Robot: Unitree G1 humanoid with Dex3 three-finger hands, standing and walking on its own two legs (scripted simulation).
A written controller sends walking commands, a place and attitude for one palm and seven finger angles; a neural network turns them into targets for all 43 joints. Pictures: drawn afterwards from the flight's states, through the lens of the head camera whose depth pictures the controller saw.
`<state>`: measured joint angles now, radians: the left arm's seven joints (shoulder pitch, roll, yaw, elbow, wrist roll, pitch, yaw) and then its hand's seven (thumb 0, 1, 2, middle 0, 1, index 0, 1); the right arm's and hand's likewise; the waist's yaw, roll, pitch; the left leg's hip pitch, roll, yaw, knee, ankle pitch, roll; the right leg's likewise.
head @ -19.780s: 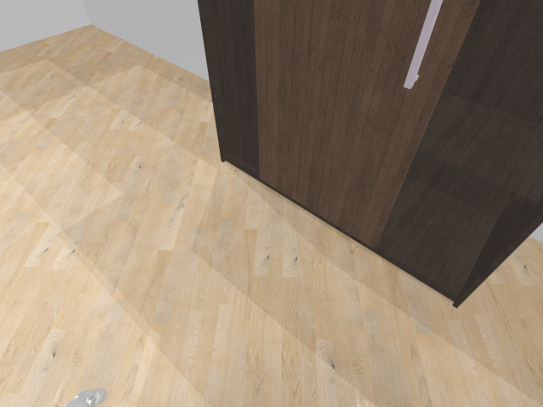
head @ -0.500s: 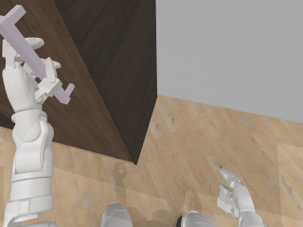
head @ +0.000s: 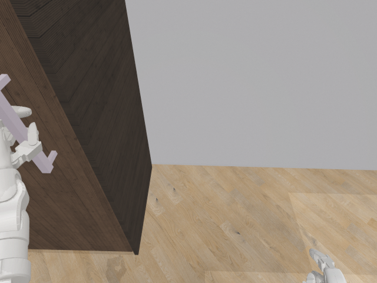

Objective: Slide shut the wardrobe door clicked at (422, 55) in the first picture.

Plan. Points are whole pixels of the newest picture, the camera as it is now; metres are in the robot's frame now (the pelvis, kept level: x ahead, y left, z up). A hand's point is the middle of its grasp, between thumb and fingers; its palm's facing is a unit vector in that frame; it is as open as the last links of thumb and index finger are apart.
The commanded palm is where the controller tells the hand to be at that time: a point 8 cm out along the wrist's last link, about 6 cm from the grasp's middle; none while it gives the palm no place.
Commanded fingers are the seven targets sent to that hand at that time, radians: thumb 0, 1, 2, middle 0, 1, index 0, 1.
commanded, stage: stop walking and hold the door there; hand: left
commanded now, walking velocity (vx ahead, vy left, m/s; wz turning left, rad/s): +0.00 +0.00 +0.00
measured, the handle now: (27, 129) +0.37 +0.35 +0.14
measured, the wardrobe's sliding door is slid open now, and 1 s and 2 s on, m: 0.00 0.00 0.00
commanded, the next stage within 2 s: none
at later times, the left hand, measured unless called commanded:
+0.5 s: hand (34, 142) +0.34 +0.32 +0.14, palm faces +0.51 -0.83 -0.23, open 5.8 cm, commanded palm +0.29 +0.34 +0.13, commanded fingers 0.00 0.90 0.90 -0.45 -1.40 -0.45 -1.40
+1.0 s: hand (34, 142) +0.34 +0.32 +0.14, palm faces +0.53 -0.81 -0.25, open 5.9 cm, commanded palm +0.29 +0.35 +0.13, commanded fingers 0.00 0.90 0.90 -0.45 -1.40 -0.45 -1.40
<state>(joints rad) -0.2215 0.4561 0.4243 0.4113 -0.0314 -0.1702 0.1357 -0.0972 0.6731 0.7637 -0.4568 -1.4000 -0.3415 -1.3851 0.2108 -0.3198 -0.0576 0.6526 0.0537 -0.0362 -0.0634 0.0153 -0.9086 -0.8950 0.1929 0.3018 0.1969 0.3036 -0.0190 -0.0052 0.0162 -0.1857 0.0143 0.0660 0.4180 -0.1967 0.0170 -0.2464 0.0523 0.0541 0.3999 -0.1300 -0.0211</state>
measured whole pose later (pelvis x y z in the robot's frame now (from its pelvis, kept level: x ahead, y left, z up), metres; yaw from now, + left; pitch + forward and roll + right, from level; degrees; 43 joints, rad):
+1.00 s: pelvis +0.03 +0.02 +0.00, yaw -2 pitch +0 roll +0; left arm -0.06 0.41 0.38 0.23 -0.07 -0.17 0.17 -0.10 0.66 0.81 -0.46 -1.40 -0.34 -1.40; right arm 0.19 -0.24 0.01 0.65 0.05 -0.03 -0.10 0.01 -0.91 -0.89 0.20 0.30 0.20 0.30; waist 0.02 0.02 -0.02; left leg -0.16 0.01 0.10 0.43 -0.27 0.03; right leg -0.23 0.01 0.02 0.40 -0.17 0.00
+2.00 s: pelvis -0.04 +0.21 -0.03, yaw +0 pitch -1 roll +2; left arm -0.33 0.19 0.02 -0.05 -0.04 -0.14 0.14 -0.06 0.72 0.81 -0.43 -1.40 -0.30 -1.34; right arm 0.09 -0.22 -0.04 0.65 0.03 -0.03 -0.06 0.02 -0.91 -0.89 0.19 0.30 0.20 0.30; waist 0.01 -0.04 0.20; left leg -0.35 0.07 0.04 0.68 -0.30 -0.06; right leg -0.39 -0.19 0.04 0.99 -0.53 0.05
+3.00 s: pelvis -0.07 +0.23 -0.01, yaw +0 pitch -1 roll +1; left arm -0.43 0.11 0.07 0.44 -0.10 -0.13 0.10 0.00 0.32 0.62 -0.43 -1.35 -0.27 -1.32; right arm 0.23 -0.22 0.00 0.67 0.04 -0.16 0.00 0.02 -0.91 -0.89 0.20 0.30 0.20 0.30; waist -0.03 0.00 -0.03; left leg -0.27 0.05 0.06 0.50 -0.21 -0.03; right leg -0.28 -0.02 0.01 0.56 -0.26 0.00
